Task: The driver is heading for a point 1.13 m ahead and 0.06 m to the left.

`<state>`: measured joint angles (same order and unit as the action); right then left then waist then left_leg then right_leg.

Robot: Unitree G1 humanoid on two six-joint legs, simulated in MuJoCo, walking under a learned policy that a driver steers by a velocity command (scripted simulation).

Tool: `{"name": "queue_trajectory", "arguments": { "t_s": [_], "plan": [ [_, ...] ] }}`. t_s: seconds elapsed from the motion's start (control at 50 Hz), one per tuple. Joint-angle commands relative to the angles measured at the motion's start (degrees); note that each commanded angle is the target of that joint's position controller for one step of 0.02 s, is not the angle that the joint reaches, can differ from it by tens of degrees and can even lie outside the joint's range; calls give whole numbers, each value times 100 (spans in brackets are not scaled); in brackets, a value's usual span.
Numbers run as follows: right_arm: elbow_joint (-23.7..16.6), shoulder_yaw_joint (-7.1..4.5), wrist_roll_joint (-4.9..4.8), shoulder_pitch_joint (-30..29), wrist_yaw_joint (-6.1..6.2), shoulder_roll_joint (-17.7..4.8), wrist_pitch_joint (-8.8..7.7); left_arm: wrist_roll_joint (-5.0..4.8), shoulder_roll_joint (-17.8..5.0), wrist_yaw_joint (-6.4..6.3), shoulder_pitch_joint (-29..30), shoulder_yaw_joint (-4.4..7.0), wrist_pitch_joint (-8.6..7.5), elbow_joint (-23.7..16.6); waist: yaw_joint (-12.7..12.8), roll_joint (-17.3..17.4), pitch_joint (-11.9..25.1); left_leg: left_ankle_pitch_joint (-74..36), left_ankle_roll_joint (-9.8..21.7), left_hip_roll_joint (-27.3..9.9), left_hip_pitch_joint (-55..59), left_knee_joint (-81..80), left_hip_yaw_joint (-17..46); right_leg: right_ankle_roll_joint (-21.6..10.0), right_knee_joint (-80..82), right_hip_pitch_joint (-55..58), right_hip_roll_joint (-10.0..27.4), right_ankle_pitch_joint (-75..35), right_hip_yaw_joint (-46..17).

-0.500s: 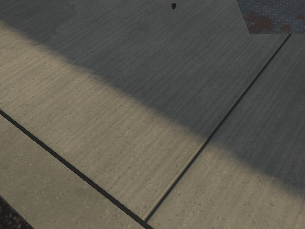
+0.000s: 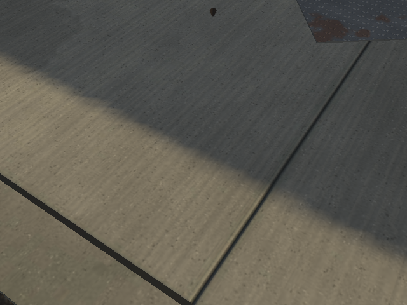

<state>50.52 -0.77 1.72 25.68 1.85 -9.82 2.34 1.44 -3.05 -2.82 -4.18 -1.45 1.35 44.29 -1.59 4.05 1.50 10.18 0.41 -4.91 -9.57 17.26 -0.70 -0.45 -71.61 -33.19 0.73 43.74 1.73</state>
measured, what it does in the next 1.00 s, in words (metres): climbs: left foot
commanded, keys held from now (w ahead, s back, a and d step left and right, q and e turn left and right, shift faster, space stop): w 1.00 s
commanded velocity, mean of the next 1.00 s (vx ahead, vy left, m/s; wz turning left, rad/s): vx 0.42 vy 0.00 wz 0.00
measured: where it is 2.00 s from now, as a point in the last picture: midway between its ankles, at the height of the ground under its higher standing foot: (197, 153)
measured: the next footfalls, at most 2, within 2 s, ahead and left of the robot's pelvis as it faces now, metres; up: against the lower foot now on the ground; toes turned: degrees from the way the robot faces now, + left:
left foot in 0.52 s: +0.38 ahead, +0.09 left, +0.13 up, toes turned +3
right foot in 1.10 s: +0.78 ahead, -0.06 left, +0.13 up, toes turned +0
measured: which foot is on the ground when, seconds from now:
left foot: down 0.00-0.20, up 0.22-0.50, down 0.52-1.00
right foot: down 0.00-0.50, up 0.52-1.00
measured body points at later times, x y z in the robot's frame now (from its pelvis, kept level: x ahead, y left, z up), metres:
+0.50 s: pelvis +0.21 -0.01 +0.07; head +0.22 +0.01 +0.52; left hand +0.07 +0.20 -0.08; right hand +0.48 -0.18 +0.05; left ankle +0.33 +0.08 -0.62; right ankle -0.02 -0.16 -0.61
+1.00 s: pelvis +0.50 +0.03 +0.11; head +0.54 +0.05 +0.55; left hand +0.79 +0.20 +0.05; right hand +0.43 -0.21 -0.02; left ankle +0.34 +0.08 -0.63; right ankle +0.73 -0.10 -0.58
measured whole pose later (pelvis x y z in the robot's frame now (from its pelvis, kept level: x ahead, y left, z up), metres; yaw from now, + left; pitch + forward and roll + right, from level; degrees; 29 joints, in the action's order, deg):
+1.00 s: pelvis +0.50 +0.03 +0.11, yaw +1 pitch +3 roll +0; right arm 52.7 -0.3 -0.1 29.7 0.7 -9.5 -5.4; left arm -1.6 -11.0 3.4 5.9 0.5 -5.6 38.1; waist -6.5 -3.4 -0.6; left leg 17.7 4.9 4.7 8.1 6.6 -1.5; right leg -4.0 -32.6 -40.3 1.7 -6.1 2.4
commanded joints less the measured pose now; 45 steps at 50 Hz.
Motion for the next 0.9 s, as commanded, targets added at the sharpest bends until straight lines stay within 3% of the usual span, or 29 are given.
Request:
{"name": "queue_trajectory", "arguments": {
  "t_s": [0.02,0.06,0.1,0.12,0.14,0.18,0.2,0.22,0.24,0.26,0.28,0.32,0.36,0.38,0.4,0.42,0.44,0.46,0.48,0.5,0.52,0.54,0.56,0.58,0.6,0.64,0.68,0.76,0.9],
  "plan": [
    [60,-152,67,967,-66,-539,-52,31,-363,47,253,201,-16,-253,-97,548,-416,2105,1140,-992,543,-732,1235,-491,-31,-1287,-80,460,535],
    [-43,-140,47,784,-5,-565,7,-23,-278,141,517,175,-131,-379,-27,505,-705,3190,1199,-1160,183,-1222,1393,-546,549,-1083,-49,135,665],
    [-200,-152,-9,268,26,-672,-36,-1,-234,199,138,174,-228,-233,286,193,-700,2798,956,-807,-610,-1251,755,-593,1731,521,-288,-168,746],
    [-178,-31,-298,178,136,-426,99,-338,78,160,497,74,-321,-232,342,7,-507,2427,548,-537,-433,-793,403,-396,1877,417,-184,236,574],
    [-158,20,-286,400,174,-316,124,-326,23,158,450,49,-375,-206,263,-129,-304,1628,360,-314,-277,-303,28,-420,2052,623,-135,366,242],
    [-164,59,-87,551,162,-154,66,-232,-742,117,-122,249,-385,5,376,-925,114,-352,78,285,-345,1067,-779,-892,2595,1058,499,-301,-1227],
    [-190,-2,6,305,141,-222,-30,-275,-1148,88,-701,391,-384,164,627,-1042,-23,-784,49,543,-1036,1728,-771,-1250,3071,1424,867,-847,-2141],
    [-321,-50,25,-84,109,-254,-153,-284,-1535,77,-1185,539,-449,347,860,-1369,-246,-240,88,768,-1616,2633,-586,-1628,3574,1629,1202,-1839,-3106],
    [-513,-97,-43,-757,49,-272,-261,-200,-1723,98,-1801,630,-546,555,1219,-1629,-390,1869,49,944,-2168,4372,-257,-1982,4194,1689,1549,-2494,-4074],
    [-819,-96,-198,-1404,-53,-74,-406,-130,-1631,155,-1816,597,-753,640,1153,-1645,-716,2862,23,854,-3290,6178,294,-2088,4274,1748,1775,-2582,-4584],
    [-1067,-43,-305,-1911,-101,117,-555,-231,-1371,211,-2121,538,-932,760,1253,-1726,-963,3357,54,809,-4754,7472,776,-2014,4005,2345,1808,-2818,-4613],
    [-1498,-18,-373,-2687,-137,74,-800,-259,-807,184,-3091,403,-1028,1295,1394,-1731,-1018,3585,81,823,-7313,9274,1182,-1603,3754,4245,1771,-3445,-4176],
    [-1964,218,-443,-2928,-313,439,-852,-190,-374,106,-2958,229,-906,1451,851,-1035,-1236,3177,158,561,-7645,9046,1080,-1085,4189,3890,1626,-3081,-3389],
    [-2249,329,-461,-2862,-403,533,-777,-199,-272,54,-2251,154,-863,1283,291,-859,-1470,2830,193,250,-6864,8014,1011,-784,4662,2650,1537,-2838,-2898],
    [-2399,397,-399,-2557,-475,437,-702,-132,-509,-21,-1399,148,-791,948,-235,-541,-1478,2293,88,66,-5310,6359,391,-741,5288,1205,1218,-2672,-2230],
    [-2483,423,-272,-2253,-514,198,-652,-233,-966,-190,-663,251,-741,685,-604,-119,-1208,1213,-20,-94,-2356,3975,14,-622,5965,-681,846,-2555,-1530],
    [-2333,230,-164,-1885,-433,-92,-598,-226,-1822,-183,-682,439,-924,629,-729,-336,-535,335,-148,386,-4,3975,-633,-786,6316,-1217,833,-3905,-1459],
    [-1966,-105,-236,-978,-295,-659,-556,-298,-2356,-125,-586,558,-1037,664,-1280,-496,-42,440,-147,593,917,3498,-603,-802,5582,-431,776,-5921,-1078],
    [-1452,-412,-378,340,-175,-1174,-515,-273,-2551,-47,-467,605,-1021,632,-1925,-490,662,170,-26,781,1942,2851,-636,-616,4201,432,487,-7189,-659],
    [-1029,-526,-466,1351,-72,-1282,-428,-208,-2477,27,-132,594,-971,470,-2343,-386,999,-297,208,413,2222,1883,-263,-351,2272,1002,195,-6015,-629],
    [-746,-412,-335,1241,-109,-1182,-395,-162,-1490,115,-326,409,-927,296,-1628,386,841,-382,322,-33,2240,1964,565,-167,-100,516,-367,-1724,-726],
    [-999,-212,-13,359,-149,-925,-521,-243,-692,192,-1206,239,-945,-34,-554,1507,902,-702,791,-884,1813,958,3121,-435,-1535,-288,-801,-1412,-1643],
    [-1226,-212,30,-311,-192,-787,-619,-387,-803,238,-1817,279,-963,-72,-168,1343,741,-733,1209,-1414,1655,-264,4316,-409,-1877,-612,-794,-1819,-1689],
    [-1318,-224,-42,-910,-267,-659,-722,-357,-860,231,-1913,276,-876,-98,158,362,295,-629,1340,-1459,1117,-393,3671,-310,-1842,-649,-442,-2320,-1382],
    [-1257,-242,-138,-1128,-354,-577,-820,-274,-1040,215,-1804,296,-801,-85,249,-367,157,-689,1339,-1301,800,-352,2835,-331,-1537,-614,-136,-2716,-1173],
    [-992,-179,-121,-1170,-449,-303,-953,-294,-1316,266,-1686,387,-720,-60,384,-447,148,-1074,1262,-743,419,-355,1713,-404,-1074,-462,270,-3270,-1082],
    [-648,-121,-124,-817,-468,-162,-1015,-321,-1306,324,-1386,395,-709,-163,367,-227,58,-1714,1086,-522,504,-475,1254,-487,-720,-750,450,-3586,-865],
    [-351,-165,-160,-367,-367,-541,-966,-216,-1201,376,-275,345,-680,-562,198,-274,-197,-2174,945,-534,439,-758,959,-295,149,-1555,657,-4041,-530],
    [-104,-133,-211,386,-122,-789,-918,-274,-1187,505,1515,316,-726,-1080,-335,-98,-433,-2681,484,-388,987,-1099,473,-202,3222,-1161,259,-5262,12]
  ]
}}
